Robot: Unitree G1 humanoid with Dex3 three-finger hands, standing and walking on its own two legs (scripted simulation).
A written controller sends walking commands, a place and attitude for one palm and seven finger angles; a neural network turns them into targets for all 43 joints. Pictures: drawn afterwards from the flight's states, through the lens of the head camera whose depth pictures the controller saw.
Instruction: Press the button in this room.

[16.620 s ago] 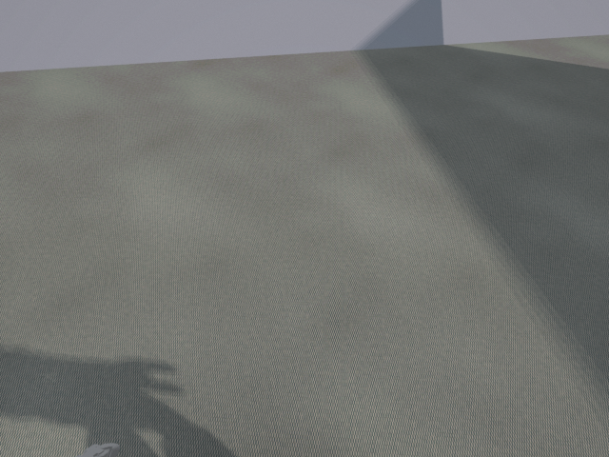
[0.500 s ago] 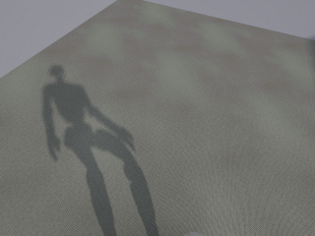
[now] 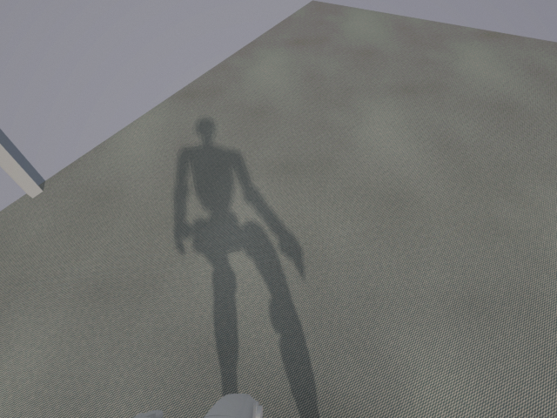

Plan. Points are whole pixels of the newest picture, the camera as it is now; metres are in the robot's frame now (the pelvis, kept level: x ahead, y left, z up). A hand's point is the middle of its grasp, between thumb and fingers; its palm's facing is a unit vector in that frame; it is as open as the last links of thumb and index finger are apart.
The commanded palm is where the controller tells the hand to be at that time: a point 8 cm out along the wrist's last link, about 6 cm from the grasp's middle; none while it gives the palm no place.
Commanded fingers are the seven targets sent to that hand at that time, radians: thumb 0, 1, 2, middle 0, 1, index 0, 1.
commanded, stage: turn or walk to find it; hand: left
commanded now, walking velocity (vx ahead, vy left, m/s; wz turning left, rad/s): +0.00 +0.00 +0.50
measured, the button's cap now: out of the picture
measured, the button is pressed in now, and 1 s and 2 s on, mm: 0 0 0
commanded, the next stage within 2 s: none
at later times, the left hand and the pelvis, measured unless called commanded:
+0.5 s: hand out of the picture -0.03 +0.27 -0.17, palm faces +0.30 -0.92 -0.26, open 7.4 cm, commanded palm none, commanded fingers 0.00 0.90 0.90 -0.20 -0.30 -0.20 -0.30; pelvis -0.03 +0.04 +0.00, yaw +15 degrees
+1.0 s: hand out of the picture -0.07 +0.18 -0.15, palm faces +0.51 -0.82 -0.27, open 7.4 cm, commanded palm none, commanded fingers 0.00 0.90 0.90 -0.20 -0.30 -0.20 -0.30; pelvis -0.04 -0.02 +0.00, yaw +31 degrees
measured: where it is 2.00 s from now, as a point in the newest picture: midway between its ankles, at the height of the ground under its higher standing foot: outside the picture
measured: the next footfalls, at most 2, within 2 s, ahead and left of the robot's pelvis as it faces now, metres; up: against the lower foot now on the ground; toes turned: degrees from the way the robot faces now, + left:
left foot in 0.30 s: -0.01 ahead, +0.16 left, +0.00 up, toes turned +14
right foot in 0.70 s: +0.06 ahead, -0.08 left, +0.00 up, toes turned +17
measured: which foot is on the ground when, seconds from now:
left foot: up 0.00-0.28, down 0.30-0.70, up 0.72-1.00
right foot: down 0.00-0.30, up 0.32-0.68, down 0.70-1.00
